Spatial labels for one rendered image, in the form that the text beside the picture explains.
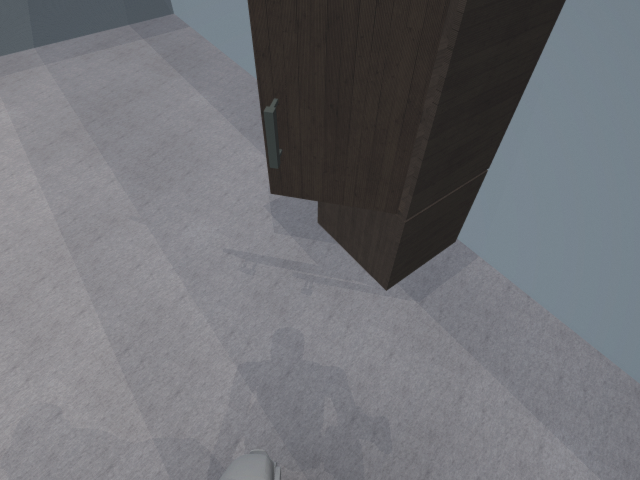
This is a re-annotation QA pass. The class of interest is handle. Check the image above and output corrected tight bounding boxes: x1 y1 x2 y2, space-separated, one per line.
263 98 282 169

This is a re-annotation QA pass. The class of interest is cupboard door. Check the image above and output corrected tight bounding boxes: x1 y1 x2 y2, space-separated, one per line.
248 0 450 214

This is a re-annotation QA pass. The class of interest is robot left thigh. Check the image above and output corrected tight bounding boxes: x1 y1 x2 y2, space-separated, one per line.
219 454 281 480

